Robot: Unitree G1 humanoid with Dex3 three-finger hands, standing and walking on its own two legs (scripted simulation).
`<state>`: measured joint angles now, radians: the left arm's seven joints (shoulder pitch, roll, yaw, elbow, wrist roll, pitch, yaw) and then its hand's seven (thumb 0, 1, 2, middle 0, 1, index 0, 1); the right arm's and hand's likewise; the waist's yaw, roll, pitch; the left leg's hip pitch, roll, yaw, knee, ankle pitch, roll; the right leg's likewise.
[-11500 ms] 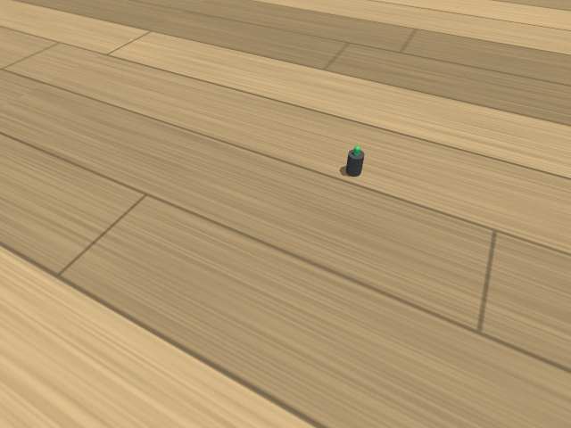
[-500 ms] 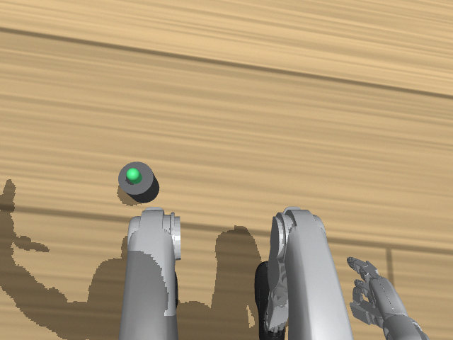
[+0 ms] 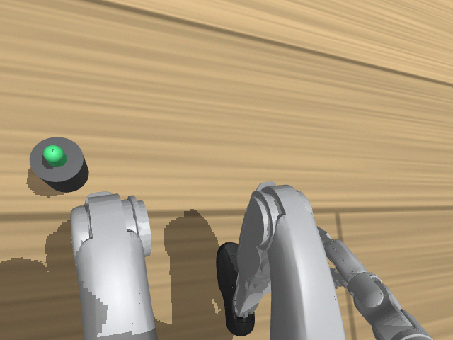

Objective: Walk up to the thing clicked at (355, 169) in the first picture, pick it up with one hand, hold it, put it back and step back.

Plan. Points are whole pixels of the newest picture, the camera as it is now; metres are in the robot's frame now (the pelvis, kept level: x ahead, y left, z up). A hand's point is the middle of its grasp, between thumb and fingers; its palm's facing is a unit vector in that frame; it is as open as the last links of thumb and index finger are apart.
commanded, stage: close in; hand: left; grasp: from the side
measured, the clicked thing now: (60, 164) +0.41 +0.25 -0.21
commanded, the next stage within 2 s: rest palm in 0.76 s
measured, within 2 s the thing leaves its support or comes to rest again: leaves its support in 1.32 s
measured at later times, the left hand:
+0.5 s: hand (28, 170) +0.38 +0.29 -0.18, palm faces +0.17 -0.98 +0.03, open 17.5 cm
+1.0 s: hand (52, 167) +0.39 +0.26 -0.19, palm faces +0.22 -0.98 +0.01, open 16.3 cm
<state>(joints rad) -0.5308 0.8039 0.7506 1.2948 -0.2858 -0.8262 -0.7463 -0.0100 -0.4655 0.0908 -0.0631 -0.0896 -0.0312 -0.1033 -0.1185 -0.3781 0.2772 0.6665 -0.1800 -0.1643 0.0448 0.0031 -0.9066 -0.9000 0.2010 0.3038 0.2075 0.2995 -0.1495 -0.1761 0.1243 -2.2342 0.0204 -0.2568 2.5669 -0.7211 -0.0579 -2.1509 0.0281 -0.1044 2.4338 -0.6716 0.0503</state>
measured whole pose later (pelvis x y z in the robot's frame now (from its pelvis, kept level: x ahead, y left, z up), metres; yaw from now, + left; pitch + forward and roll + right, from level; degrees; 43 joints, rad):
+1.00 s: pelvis -0.02 +0.02 -0.02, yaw -6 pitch +9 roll -18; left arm -0.53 0.76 0.49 1.42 -0.11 -1.18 -0.07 -0.01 -0.34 0.16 -0.11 -0.10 -0.09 -0.10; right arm -0.17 -0.38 0.50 0.57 -0.38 -0.03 0.16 0.00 -0.90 -0.90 0.20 0.30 0.21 0.30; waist -0.23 -0.27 0.31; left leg -2.19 0.01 -0.41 2.69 -0.70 -0.02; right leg -2.03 0.08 -0.22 2.42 -0.61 0.08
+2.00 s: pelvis -0.01 +0.02 -0.01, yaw -5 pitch +13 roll -17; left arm -0.47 0.68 0.43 1.15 -0.07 -1.01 0.01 0.01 -0.31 0.90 -0.64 -0.92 -0.87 -1.04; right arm -0.13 -0.34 0.41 0.61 -0.34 0.01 0.18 0.00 -0.91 -0.90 0.20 0.30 0.21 0.30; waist -0.18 -0.25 0.26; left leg -2.20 0.01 -0.39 2.65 -0.72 -0.03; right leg -2.05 0.06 -0.21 2.40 -0.63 0.07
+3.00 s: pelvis +0.01 -0.01 +0.06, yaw +5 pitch +31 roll -6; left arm -0.43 0.37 0.37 0.74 -0.15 -0.61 -0.19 0.01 -0.40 0.98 -0.68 -0.95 -0.90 -1.08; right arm 0.03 -0.30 0.05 0.67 -0.08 0.04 0.08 0.00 -0.91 -0.90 0.20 0.30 0.20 0.30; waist -0.09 -0.01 -0.09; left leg -2.19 0.03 -0.15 2.34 -0.71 -0.05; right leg -2.13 -0.01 -0.04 2.28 -0.70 0.03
